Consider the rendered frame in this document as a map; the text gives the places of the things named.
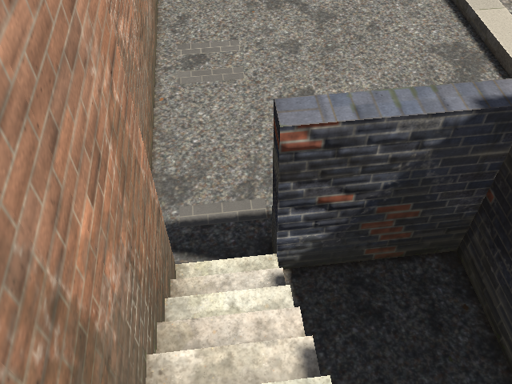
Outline stairs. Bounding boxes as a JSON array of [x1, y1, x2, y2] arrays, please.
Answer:
[[146, 254, 332, 384]]

